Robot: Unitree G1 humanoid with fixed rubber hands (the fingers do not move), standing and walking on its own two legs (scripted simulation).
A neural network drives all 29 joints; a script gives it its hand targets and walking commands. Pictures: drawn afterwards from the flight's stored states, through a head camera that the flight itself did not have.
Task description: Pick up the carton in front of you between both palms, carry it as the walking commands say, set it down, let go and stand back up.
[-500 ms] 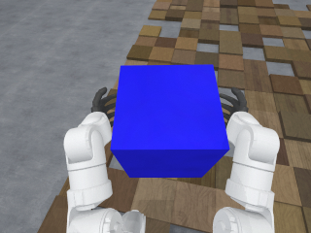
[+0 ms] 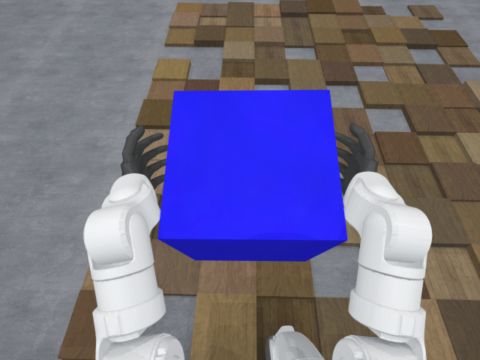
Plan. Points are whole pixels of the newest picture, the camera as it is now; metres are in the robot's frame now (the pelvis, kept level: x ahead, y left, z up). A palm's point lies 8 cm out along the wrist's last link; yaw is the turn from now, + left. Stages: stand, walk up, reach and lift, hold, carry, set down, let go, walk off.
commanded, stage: carry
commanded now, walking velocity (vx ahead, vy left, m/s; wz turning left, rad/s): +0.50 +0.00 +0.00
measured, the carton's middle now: (250, 190) +0.37 -0.03 +0.07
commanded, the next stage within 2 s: none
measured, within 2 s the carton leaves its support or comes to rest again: neither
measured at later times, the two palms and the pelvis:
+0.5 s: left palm (144, 58) +0.66 +0.15 +0.13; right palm (294, 46) +0.68 -0.15 +0.13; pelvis +0.32 -0.02 -0.02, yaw +2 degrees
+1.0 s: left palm (182, 14) +0.95 +0.10 +0.09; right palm (295, 11) +0.94 -0.21 +0.08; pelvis +0.61 -0.05 -0.02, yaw +1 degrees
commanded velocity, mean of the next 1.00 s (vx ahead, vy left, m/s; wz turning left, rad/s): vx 0.50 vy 0.00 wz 0.00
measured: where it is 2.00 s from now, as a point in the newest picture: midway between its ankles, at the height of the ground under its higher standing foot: (233, 152)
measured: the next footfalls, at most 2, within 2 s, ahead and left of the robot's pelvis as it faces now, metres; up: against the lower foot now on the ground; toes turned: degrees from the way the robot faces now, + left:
right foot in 0.06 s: +0.21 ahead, -0.11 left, -0.01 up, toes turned -4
left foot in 0.50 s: +0.49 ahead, +0.07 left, +0.01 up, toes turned +6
